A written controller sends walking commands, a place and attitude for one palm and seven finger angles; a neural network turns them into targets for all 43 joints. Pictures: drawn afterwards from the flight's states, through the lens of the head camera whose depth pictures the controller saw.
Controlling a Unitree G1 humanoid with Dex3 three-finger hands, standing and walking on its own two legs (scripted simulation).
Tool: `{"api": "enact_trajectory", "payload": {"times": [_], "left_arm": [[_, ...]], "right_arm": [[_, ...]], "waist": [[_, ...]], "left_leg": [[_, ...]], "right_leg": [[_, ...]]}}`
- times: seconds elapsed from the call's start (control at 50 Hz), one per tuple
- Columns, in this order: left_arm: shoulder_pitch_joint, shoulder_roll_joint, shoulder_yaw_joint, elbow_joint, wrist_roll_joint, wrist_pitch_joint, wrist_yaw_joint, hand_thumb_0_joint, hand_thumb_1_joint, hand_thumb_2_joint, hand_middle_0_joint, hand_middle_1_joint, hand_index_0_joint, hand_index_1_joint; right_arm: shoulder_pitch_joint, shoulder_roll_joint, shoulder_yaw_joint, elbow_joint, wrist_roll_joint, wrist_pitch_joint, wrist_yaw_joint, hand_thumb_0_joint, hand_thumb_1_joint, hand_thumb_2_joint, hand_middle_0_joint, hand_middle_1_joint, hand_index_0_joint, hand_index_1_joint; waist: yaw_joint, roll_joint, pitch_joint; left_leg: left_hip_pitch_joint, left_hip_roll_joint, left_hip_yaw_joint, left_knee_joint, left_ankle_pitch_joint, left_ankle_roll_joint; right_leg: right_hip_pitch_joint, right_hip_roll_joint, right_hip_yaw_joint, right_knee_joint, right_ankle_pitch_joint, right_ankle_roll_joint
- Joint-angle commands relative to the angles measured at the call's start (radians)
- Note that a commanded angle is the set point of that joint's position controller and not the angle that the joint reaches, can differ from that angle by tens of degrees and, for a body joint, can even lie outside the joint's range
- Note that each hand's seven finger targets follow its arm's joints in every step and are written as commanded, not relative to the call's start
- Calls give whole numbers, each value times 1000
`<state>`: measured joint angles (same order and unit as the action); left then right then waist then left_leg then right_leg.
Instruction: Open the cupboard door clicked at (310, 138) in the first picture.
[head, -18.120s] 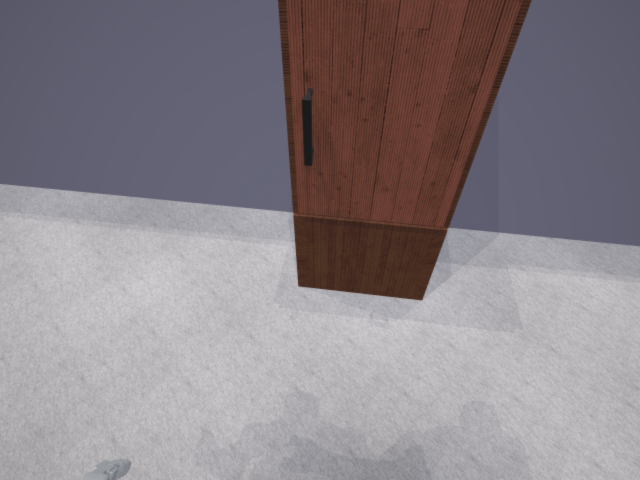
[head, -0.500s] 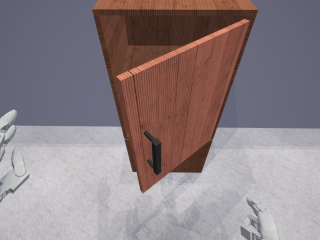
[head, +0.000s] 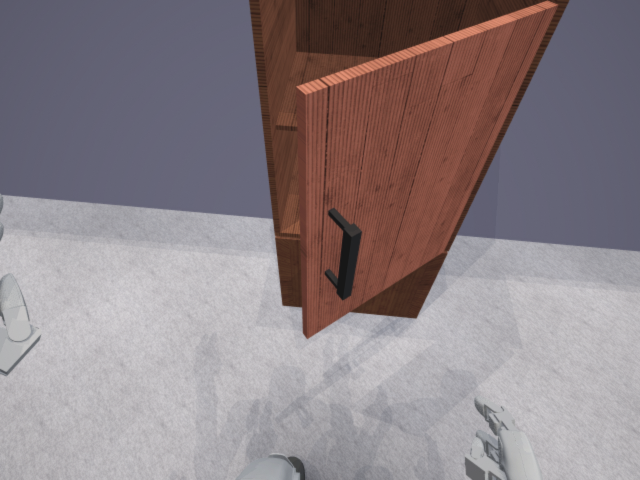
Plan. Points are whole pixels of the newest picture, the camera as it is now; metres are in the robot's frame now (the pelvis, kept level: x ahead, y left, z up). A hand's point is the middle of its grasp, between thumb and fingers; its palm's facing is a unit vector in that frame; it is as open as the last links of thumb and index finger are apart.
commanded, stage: step back with the hand held close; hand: left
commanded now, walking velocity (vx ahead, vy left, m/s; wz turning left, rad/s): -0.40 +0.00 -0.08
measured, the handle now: (340, 257) +0.44 +0.01 -0.02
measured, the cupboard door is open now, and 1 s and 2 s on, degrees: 40 40 40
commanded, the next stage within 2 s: stop stepping back and stand still in 0.34 s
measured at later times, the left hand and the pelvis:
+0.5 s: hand out of the picture +0.11 +0.25 +0.18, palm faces +0.31 -0.84 -0.45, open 7.4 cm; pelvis -0.12 +0.01 +0.00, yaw -5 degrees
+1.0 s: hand out of the picture +0.01 +0.23 +0.18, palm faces +0.32 -0.82 -0.48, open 7.4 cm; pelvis -0.20 +0.00 +0.01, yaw -7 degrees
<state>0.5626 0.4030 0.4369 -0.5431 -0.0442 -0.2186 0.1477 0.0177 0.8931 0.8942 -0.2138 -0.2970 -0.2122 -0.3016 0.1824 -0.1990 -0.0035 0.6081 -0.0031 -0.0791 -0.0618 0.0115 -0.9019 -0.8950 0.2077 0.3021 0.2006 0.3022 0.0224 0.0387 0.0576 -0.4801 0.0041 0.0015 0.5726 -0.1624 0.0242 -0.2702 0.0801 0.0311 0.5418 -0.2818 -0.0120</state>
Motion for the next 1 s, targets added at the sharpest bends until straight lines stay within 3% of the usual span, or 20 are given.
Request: {"api": "enact_trajectory", "payload": {"times": [0.0,0.04,0.08,0.12,0.14,0.16,0.2,0.32,0.42,0.46,0.5,0.54,0.62,0.68,0.72,0.8,0.82,0.86,0.9,0.98], "left_arm": [[-66,205,93,-161,3,-43,33,0,900,900,-200,-300,-200,-300],[-112,229,103,-165,9,-41,30,0,900,900,-200,-300,-200,-300],[-119,238,118,-165,7,-40,25,0,900,900,-200,-300,-200,-300],[-63,237,134,-189,-7,-46,11,0,900,900,-200,-300,-200,-300],[-61,224,134,-218,-6,-50,3,0,900,900,-200,-300,-200,-300],[-52,223,133,-234,-10,-59,4,0,900,900,-200,-300,-200,-300],[-5,189,113,-221,-16,-49,14,0,900,900,-200,-300,-200,-300],[-52,191,95,-264,-27,-15,29,0,900,900,-200,-300,-200,-300],[-29,232,137,-266,-56,-42,21,0,900,900,-200,-300,-200,-300],[30,275,170,-270,-55,-55,11,0,900,900,-200,-300,-200,-300],[21,325,214,-271,-52,-68,24,0,900,900,-200,-300,-200,-300],[7,243,146,-199,-45,-30,12,0,900,900,-200,-300,-200,-300],[-132,210,107,-104,-22,-4,19,0,900,900,-200,-300,-200,-300],[-154,206,86,-42,-9,-11,21,0,900,900,-200,-300,-200,-300],[-155,211,84,-133,-8,-29,19,0,900,900,-200,-300,-200,-300],[36,210,119,-187,-8,-25,16,0,900,900,-200,-300,-200,-300],[76,220,135,-181,-6,-23,15,0,900,900,-200,-300,-200,-300],[66,250,176,-194,-18,-24,23,0,900,900,-200,-300,-200,-300],[-22,199,131,-107,-6,-34,32,0,900,900,-200,-300,-200,-300],[-148,172,75,2,9,-42,33,0,900,900,-200,-300,-200,-300]], "right_arm": [[-77,-111,-60,-135,-1,-37,-14,0,-900,-900,200,300,200,300],[-94,-113,-48,-136,-2,-24,-25,0,-900,-900,200,300,200,300],[-108,-137,-55,-140,4,-14,-41,0,-900,-900,200,300,200,300],[-109,-137,-54,-167,-5,-15,-33,0,-900,-900,200,300,200,300],[-112,-146,-61,-173,-20,-31,-24,0,-900,-900,200,300,200,300],[-102,-134,-62,-164,-24,-50,-17,0,-900,-900,200,300,200,300],[-76,-136,-71,-138,-16,-73,-1,0,-900,-900,200,300,200,300],[-105,-132,-52,-129,-20,-83,-2,0,-900,-900,200,300,200,300],[-85,-123,-51,-112,-33,-80,3,0,-900,-900,200,300,200,300],[-59,-117,-46,-120,-24,-65,10,0,-900,-900,200,300,200,300],[-92,-116,-28,-117,-23,-55,8,0,-900,-900,200,300,200,300],[-70,-124,-42,-112,0,-69,2,0,-900,-900,200,300,200,300],[-53,-131,-21,-85,12,-76,-25,0,-900,-900,200,300,200,300],[-42,-148,-22,-83,8,-96,-39,0,-900,-900,200,300,200,300],[-58,-135,-21,-92,-10,-110,-34,0,-900,-900,200,300,200,300],[-69,-122,-28,-126,-10,-104,-19,0,-900,-900,200,300,200,300],[-64,-113,-34,-130,-8,-93,-13,0,-900,-900,200,300,200,300],[-37,-126,-54,-104,-7,-73,-4,0,-900,-900,200,300,200,300],[-9,-114,-39,-78,-4,-78,-11,0,-900,-900,200,300,200,300],[-24,-120,-33,-65,0,-112,-40,0,-900,-900,200,300,200,300]], "waist": [[-43,-166,-187],[-40,-112,-129],[-26,10,-141],[-11,191,-260],[-3,250,-260],[0,212,-251],[-6,74,-255],[-17,189,-241],[-10,239,-329],[-17,120,-315],[-14,-88,-231],[-18,-250,-170],[-59,-17,-67],[-51,128,-80],[-36,183,-91],[-11,149,-122],[-16,41,-122],[-18,-234,-80],[-52,-99,-39],[-40,-73,-46]], "left_leg": [[223,-9,-14,172,-100,-37],[197,2,-20,22,-47,-32],[267,67,-62,-147,313,-11],[232,232,-224,-298,391,50],[120,305,-297,-382,198,94],[109,329,-326,-375,118,123],[247,309,-246,-316,183,143],[198,249,-173,-476,-227,74],[291,198,-100,-457,-90,-27],[356,78,15,-249,-71,-73],[417,5,29,163,-67,-67],[187,-19,-45,360,-89,-50],[272,15,-1,-20,19,-11],[328,138,-263,-195,-9,74],[191,207,-431,-429,-372,85],[-52,69,-147,-342,-415,-21],[-4,4,-51,-132,-310,-37],[23,-33,-37,349,-152,-52],[-37,30,-59,351,-165,-42],[216,21,8,-54,-37,-4]], "right_leg": [[-116,-280,240,-217,406,-90],[-73,-229,181,-171,487,-54],[-36,-91,74,-90,448,22],[66,6,-11,163,-22,39],[94,25,16,372,-209,34],[48,16,61,470,-234,21],[-82,-13,54,478,-213,26],[17,6,-56,323,-254,16],[144,13,-97,-69,-227,-35],[99,-62,-47,-321,-103,-62],[-230,-310,143,-420,-104,-115],[-123,-303,130,-292,102,-145],[-42,-200,2,-131,205,-40],[-82,-72,-55,15,30,30],[9,-38,-41,137,-242,11],[281,-49,-65,-134,-209,-33],[177,-133,37,-244,-291,-63],[-86,-387,372,-424,-368,-194],[-28,-345,244,-321,-92,-158],[11,-225,102,-199,181,-53]]}}
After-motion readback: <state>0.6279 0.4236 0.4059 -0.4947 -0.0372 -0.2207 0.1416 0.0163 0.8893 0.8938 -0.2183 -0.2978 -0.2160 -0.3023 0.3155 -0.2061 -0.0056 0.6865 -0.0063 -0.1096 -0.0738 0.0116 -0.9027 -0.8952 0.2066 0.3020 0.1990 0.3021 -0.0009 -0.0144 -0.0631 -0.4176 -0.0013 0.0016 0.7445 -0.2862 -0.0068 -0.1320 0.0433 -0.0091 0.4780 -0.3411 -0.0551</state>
